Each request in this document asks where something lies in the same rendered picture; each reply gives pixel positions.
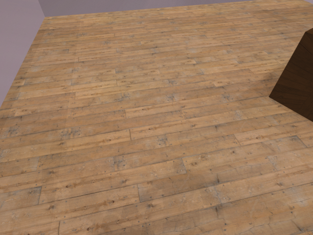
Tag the pedestal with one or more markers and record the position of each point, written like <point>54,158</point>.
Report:
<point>294,88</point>

